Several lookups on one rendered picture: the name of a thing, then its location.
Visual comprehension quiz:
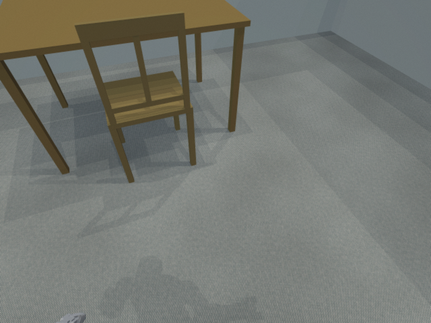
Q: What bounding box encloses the table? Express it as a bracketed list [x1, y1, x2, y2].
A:
[0, 0, 251, 174]

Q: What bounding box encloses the chair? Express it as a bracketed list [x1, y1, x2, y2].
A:
[74, 11, 196, 183]

